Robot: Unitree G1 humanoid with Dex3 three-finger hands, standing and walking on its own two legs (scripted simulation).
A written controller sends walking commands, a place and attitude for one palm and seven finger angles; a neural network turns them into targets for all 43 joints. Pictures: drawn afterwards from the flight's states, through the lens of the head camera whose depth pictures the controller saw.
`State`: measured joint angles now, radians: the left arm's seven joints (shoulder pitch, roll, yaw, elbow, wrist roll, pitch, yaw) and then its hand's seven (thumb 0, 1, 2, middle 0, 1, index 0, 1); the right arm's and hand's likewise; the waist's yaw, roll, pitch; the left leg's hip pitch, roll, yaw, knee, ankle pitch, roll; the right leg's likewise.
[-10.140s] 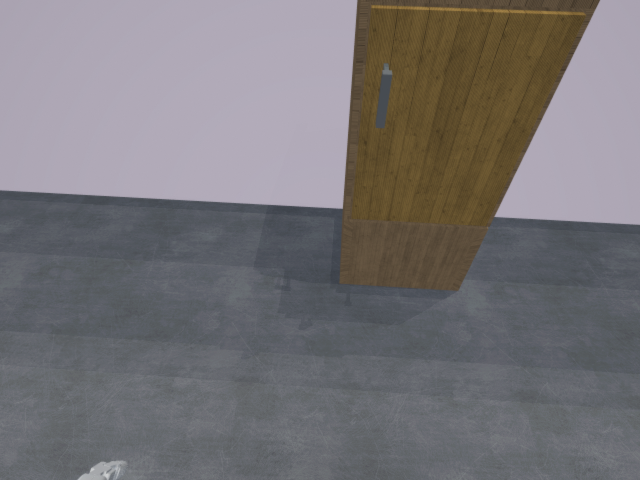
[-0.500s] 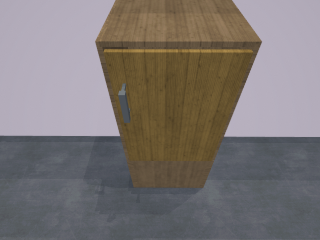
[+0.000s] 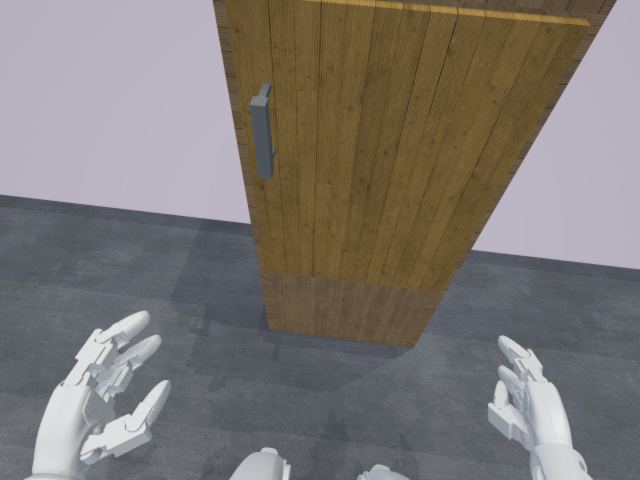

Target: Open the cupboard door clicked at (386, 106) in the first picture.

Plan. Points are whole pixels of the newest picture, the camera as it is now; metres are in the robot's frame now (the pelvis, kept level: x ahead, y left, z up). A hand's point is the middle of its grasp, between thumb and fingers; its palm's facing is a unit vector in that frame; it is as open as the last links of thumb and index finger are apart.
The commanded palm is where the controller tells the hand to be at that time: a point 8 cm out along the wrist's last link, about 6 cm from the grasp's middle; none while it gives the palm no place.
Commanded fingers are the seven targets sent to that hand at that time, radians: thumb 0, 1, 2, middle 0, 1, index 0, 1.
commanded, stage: raise the hand with hooked fingers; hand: left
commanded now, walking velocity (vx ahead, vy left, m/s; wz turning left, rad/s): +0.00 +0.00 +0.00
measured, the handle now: (266, 132) +0.55 +0.15 +0.12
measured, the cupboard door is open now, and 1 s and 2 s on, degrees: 0 0 0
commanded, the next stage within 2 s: move the hooked fingers beside the handle in 1.60 s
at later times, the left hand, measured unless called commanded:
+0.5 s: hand (113, 335) +0.24 +0.25 +0.08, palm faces -0.02 -1.00 -0.06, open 12.0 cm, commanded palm +0.21 +0.31 +0.09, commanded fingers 0.00 -0.29 0.39 -0.28 -1.07 -0.28 -1.07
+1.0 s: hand (60, 269) +0.28 +0.31 +0.13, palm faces +0.01 -1.00 -0.05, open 13.9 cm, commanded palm +0.26 +0.36 +0.13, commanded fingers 0.00 -0.50 0.30 -0.30 -1.20 -0.30 -1.20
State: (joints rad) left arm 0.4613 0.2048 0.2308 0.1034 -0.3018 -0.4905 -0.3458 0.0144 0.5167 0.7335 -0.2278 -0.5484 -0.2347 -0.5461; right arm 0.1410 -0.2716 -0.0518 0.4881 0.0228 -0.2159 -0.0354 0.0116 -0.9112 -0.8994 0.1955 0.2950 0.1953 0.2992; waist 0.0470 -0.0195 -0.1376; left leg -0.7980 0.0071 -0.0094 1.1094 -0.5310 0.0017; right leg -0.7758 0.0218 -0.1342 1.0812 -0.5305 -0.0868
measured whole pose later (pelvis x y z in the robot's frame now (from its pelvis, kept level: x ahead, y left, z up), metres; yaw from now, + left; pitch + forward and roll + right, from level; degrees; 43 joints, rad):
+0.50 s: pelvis +0.00 +0.03 +0.03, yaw -1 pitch +11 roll -1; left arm 0.26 0.30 0.30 0.17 -0.35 -0.38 -0.39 0.00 -0.07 0.48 -0.27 -0.92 -0.27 -0.92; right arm 0.31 -0.28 0.00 0.59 0.04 -0.23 -0.06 0.02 -0.91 -0.90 0.20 0.30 0.20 0.30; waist -0.01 0.02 -0.10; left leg -0.69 0.00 0.03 0.95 -0.45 0.04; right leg -0.67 0.02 -0.10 0.90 -0.43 -0.05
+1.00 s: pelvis +0.00 +0.04 +0.05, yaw -1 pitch +7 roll -2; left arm -0.01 0.40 0.38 0.33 -0.34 -0.23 -0.47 -0.01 -0.49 0.31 -0.30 -1.19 -0.30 -1.19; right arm 0.26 -0.26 0.06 0.56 0.05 -0.21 -0.07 0.01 -0.90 -0.90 0.20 0.30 0.20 0.30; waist 0.02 0.03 -0.08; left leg -0.55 -0.02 0.02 0.83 -0.41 0.06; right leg -0.51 0.01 -0.10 0.76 -0.38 -0.02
